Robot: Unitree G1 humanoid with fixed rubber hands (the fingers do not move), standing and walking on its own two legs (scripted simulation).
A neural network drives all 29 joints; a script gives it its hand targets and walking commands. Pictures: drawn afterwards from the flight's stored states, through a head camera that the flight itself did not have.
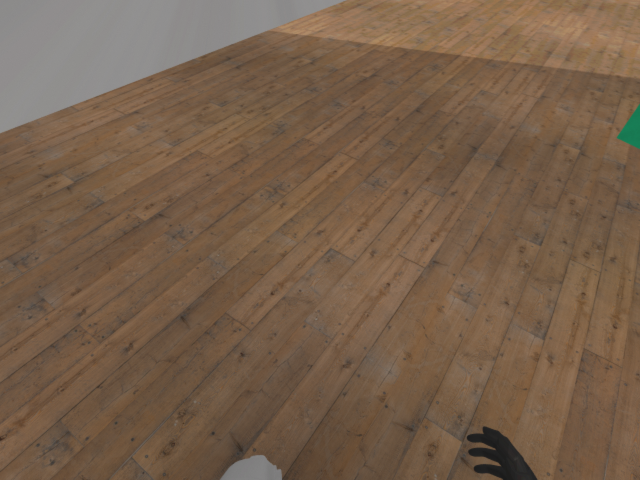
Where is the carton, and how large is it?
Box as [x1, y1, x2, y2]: [617, 104, 639, 148]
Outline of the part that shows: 639,104 617,136 618,138 639,148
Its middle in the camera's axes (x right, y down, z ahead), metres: +2.05 -0.73 +2.37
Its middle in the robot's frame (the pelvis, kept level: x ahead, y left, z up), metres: +2.30 -1.94 -0.62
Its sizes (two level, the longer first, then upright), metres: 0.277 0.144 0.254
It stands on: the floor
